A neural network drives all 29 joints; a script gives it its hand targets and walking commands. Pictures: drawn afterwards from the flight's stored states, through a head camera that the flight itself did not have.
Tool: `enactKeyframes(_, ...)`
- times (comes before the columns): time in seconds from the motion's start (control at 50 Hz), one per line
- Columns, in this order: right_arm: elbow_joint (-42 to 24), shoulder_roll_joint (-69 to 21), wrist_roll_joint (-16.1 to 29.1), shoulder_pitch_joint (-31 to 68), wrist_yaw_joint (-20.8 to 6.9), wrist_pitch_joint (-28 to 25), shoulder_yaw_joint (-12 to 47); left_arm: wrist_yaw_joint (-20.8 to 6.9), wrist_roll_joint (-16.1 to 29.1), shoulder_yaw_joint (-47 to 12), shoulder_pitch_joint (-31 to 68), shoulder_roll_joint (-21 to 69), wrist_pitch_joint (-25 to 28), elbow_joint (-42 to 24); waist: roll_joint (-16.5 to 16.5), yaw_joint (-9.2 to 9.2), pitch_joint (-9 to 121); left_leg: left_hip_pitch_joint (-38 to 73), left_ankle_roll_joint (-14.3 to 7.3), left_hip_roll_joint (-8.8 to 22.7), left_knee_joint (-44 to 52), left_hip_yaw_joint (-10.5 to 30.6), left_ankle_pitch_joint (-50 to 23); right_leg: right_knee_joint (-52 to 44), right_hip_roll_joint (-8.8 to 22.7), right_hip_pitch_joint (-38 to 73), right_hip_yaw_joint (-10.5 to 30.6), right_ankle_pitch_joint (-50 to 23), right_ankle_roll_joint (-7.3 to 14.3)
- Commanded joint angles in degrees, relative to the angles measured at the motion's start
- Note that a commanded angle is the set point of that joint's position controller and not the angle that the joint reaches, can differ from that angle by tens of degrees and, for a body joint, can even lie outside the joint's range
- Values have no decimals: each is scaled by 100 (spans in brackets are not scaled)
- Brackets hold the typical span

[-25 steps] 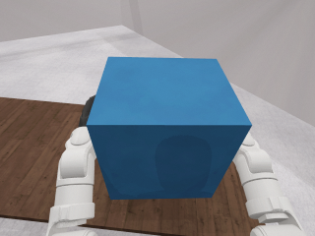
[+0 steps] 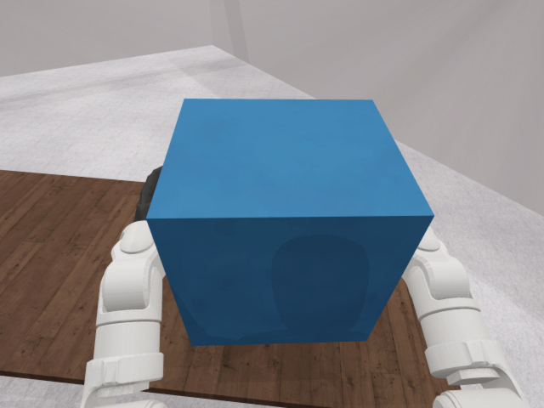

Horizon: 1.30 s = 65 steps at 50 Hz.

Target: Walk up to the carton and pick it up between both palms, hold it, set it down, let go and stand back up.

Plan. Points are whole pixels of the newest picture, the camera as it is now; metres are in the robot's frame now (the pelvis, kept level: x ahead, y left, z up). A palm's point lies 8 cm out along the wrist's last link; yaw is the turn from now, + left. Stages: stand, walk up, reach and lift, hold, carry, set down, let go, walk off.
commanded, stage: hold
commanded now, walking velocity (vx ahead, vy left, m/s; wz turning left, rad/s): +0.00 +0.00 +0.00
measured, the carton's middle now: (279, 226) +0.36 +0.00 +0.14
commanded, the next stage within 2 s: none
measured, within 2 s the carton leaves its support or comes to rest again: neither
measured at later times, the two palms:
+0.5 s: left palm (156, 219) +0.35 +0.17 +0.16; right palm (406, 223) +0.35 -0.18 +0.15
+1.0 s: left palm (152, 221) +0.35 +0.18 +0.16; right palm (402, 221) +0.35 -0.18 +0.16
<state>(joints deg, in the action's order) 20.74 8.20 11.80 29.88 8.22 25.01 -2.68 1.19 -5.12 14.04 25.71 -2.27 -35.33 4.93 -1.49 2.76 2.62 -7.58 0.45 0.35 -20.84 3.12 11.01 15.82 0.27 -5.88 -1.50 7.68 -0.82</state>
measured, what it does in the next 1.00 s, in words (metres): stands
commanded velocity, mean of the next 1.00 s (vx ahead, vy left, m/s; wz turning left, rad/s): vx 0.00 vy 0.00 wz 0.00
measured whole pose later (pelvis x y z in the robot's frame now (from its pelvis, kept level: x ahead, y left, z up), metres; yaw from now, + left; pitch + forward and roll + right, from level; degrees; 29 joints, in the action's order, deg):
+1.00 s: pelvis +0.00 +0.00 +0.00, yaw +0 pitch -2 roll -1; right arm 20.4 8.0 12.3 29.7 8.6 24.1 -2.8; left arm 1.1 -5.0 13.7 25.8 -2.8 -35.0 4.5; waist -1.9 3.1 2.6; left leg -8.2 0.7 0.5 -21.4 3.7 11.3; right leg 16.2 0.1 -6.3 -2.0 8.0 -0.6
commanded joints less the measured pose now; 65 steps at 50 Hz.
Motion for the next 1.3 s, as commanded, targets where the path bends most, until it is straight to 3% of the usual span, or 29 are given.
enactKeyframes(0.0,-2139,-3649,606,5080,-707,-580,2502,-880,806,-3434,4546,3307,324,-1080,289,44,2881,670,215,-351,179,-138,-1703,63,-393,966,-16,-1454,11)
enactKeyframes(0.06,-2196,-3680,575,5253,-701,-628,2455,-883,783,-3420,4584,3346,339,-961,296,94,2801,619,160,-369,199,-154,-1514,32,-360,907,17,-1317,6)
enactKeyframes(0.12,-2329,-3633,656,5232,-708,-654,2518,-823,858,-3608,4545,3451,354,-1151,440,67,3080,739,263,-336,83,-127,-1944,66,-425,943,-13,-1495,43)
enactKeyframes(0.14,-2260,-3645,625,5261,-710,-645,2463,-824,852,-3614,4629,3443,357,-1128,366,134,2910,757,253,-333,122,-127,-1835,47,-428,835,-44,-1305,40)
enactKeyframes(0.16,-2146,-3614,607,5314,-727,-633,2504,-811,798,-3509,4723,3428,346,-1035,408,20,2819,736,241,-319,150,-140,-1684,14,-426,702,-26,-1031,53)
enactKeyframes(0.18,-1935,-3603,561,5172,-742,-607,2337,-802,779,-3567,4770,3423,337,-1032,504,140,2758,694,257,-311,193,-122,-1536,-16,-412,674,-51,-890,78)
enactKeyframes(0.24,-2216,-3630,609,5288,-768,-670,2387,-798,857,-3617,4662,3475,363,-1075,419,129,2955,703,225,-307,183,-132,-1628,-7,-407,757,-39,-1051,61)
enactKeyframes(0.26,-1859,-3531,567,5230,-783,-628,2295,-794,786,-3459,4735,3381,349,-928,497,89,2674,655,235,-287,223,-144,-1491,-20,-400,609,-42,-826,72)
enactKeyframes(0.32,-1846,-3506,563,5311,-820,-639,2256,-791,775,-3491,4657,3479,301,-803,480,62,2683,655,221,-258,242,-133,-1395,-49,-408,553,-44,-680,110)
enactKeyframes(0.48,-2447,-3644,797,5495,-761,-716,2625,-738,834,-3517,4433,3491,346,-1038,342,-115,3147,717,206,-305,70,-137,-1947,74,-412,927,6,-1410,28)
enactKeyframes(0.52,-2415,-3716,750,5370,-728,-722,2599,-724,893,-3571,4597,3468,393,-1228,283,23,3239,723,216,-339,16,-115,-2025,113,-440,976,-4,-1657,18)
enactKeyframes(0.54,-2298,-3602,754,5345,-723,-652,2583,-742,782,-3399,4484,3361,341,-1025,235,-109,2944,631,186,-344,80,-146,-1871,76,-422,922,8,-1499,4)
enactKeyframes(0.58,-2453,-3710,763,5271,-704,-681,2609,-755,860,-3547,4536,3380,361,-1274,224,13,3220,692,192,-361,65,-134,-1897,101,-425,1073,-14,-1680,-22)
enactKeyframes(0.6,-2224,-3598,693,5104,-674,-611,2494,-778,815,-3471,4425,3306,323,-973,147,79,2837,547,192,-359,138,-149,-1698,49,-390,996,9,-1549,-24)
enactKeyframes(0.68,-1998,-3591,573,5029,-666,-544,2425,-887,698,-3232,4376,3102,294,-789,15,34,2491,391,126,-378,263,-166,-1338,30,-340,999,37,-1371,-37)
enactKeyframes(0.72,-2039,-3730,544,5141,-684,-544,2443,-915,681,-3236,4576,3213,307,-929,186,-18,2614,387,104,-391,296,-164,-1217,9,-322,1060,30,-1170,-38)
enactKeyframes(0.74,-1991,-3711,504,5188,-681,-562,2360,-925,668,-3304,4604,3247,306,-798,246,81,2503,409,122,-398,294,-170,-1141,-9,-321,929,14,-1103,-33)
enactKeyframes(0.78,-2488,-3838,645,5413,-661,-677,2577,-898,821,-3522,4598,3387,395,-1123,328,65,3112,550,160,-413,137,-144,-1606,108,-345,1177,5,-1615,-43)
enactKeyframes(0.84,-2645,-3795,767,5237,-638,-670,2738,-844,902,-3649,4649,3375,428,-1443,323,97,3441,715,238,-427,-28,-89,-2136,214,-397,1232,25,-2161,-39)
enactKeyframes(0.92,-2268,-3675,668,5040,-632,-581,2602,-852,808,-3487,4472,3238,361,-1165,229,129,2908,576,195,-397,107,-109,-1695,114,-359,1066,23,-1651,-34)
enactKeyframes(0.94,-2147,-3649,666,5049,-644,-545,2567,-864,756,-3418,4475,3213,312,-1082,329,38,2719,510,168,-379,185,-120,-1516,93,-322,1022,39,-1465,-25)
enactKeyframes(0.98,-2281,-3615,689,4926,-656,-568,2520,-857,800,-3478,4377,3285,301,-1316,362,100,2908,650,219,-366,141,-124,-1798,71,-379,1014,-19,-1602,-17)
enactKeyframes(1.02,-2161,-3573,680,5050,-675,-524,2567,-861,743,-3379,4365,3245,254,-1131,327,-17,2720,642,211,-350,166,-132,-1774,55,-378,971,-19,-1454,9)
enactKeyframes(1.04,-2170,-3529,669,5013,-668,-530,2475,-882,733,-3311,4228,3149,232,-923,195,47,2661,591,179,-369,191,-146,-1690,26,-369,955,8,-1548,-18)
enactKeyframes(1.08,-2131,-3506,645,5090,-663,-549,2477,-887,731,-3378,4316,3256,263,-951,338,63,2662,580,223,-346,185,-123,-1680,29,-366,980,-5,-1386,30)
enactKeyframes(1.1,-2391,-3545,668,5159,-670,-598,2509,-885,787,-3482,4350,3347,266,-1135,333,113,2813,675,229,-349,169,-131,-1793,44,-398,968,-35,-1409,20)
enactKeyframes(1.14,-2385,-3600,743,5089,-691,-586,2559,-836,843,-3572,4548,3374,309,-1437,453,61,2995,796,275,-333,101,-113,-2044,65,-410,954,-7,-1553,44)
enactKeyframes(1.2,-2337,-3543,715,4955,-718,-577,2523,-785,897,-3691,4558,3367,321,-1586,480,143,3082,846,332,-332,33,-86,-2214,71,-453,942,-38,-1576,50)
enactKeyframes(1.28,-2292,-3493,710,5007,-716,-578,2532,-818,812,-3539,4270,3329,241,-1186,402,34,2818,730,285,-300,105,-105,-2020,62,-419,913,-31,-1520,56)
